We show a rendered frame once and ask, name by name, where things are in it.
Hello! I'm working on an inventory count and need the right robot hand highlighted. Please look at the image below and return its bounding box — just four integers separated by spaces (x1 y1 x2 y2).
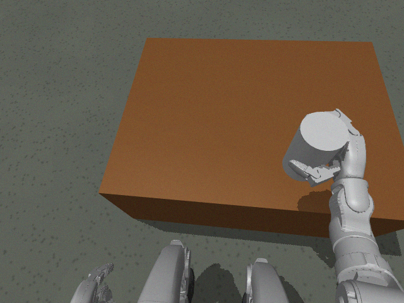
288 109 366 187

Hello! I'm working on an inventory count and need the can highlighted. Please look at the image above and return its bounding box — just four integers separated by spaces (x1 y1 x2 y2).
282 112 349 181

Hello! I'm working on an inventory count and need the left robot hand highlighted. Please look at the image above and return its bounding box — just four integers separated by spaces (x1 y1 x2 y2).
70 263 116 303

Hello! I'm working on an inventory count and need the right robot arm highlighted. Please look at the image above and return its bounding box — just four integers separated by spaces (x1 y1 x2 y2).
329 177 404 303

